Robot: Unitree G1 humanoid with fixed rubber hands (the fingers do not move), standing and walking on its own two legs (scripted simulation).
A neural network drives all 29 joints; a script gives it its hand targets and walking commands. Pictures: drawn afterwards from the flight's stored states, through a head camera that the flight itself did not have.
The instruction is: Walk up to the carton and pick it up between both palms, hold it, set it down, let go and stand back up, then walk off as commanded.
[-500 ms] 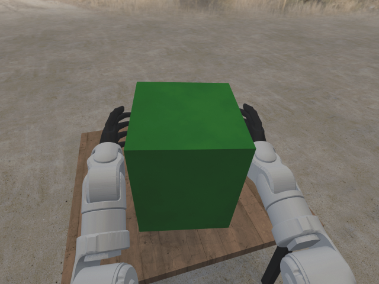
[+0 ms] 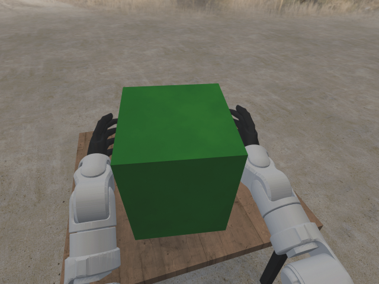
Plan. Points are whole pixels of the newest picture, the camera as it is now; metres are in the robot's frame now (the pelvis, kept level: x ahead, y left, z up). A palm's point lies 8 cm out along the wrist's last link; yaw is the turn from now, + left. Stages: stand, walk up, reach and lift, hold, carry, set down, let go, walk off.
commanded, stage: hold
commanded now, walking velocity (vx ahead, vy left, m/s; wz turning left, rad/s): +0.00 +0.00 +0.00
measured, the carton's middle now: (176, 162) +0.36 +0.02 +0.14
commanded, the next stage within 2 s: none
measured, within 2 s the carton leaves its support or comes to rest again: neither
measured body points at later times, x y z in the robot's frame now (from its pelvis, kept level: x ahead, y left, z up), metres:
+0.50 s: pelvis +0.00 +0.00 +0.00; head -0.04 +0.01 +0.45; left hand +0.38 +0.14 +0.19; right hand +0.38 -0.15 +0.18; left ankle +0.01 +0.11 -0.75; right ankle +0.01 -0.13 -0.75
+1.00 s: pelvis -0.01 +0.00 +0.00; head -0.06 +0.02 +0.45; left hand +0.34 +0.16 +0.20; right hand +0.35 -0.14 +0.19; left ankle +0.01 +0.11 -0.75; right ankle +0.01 -0.13 -0.75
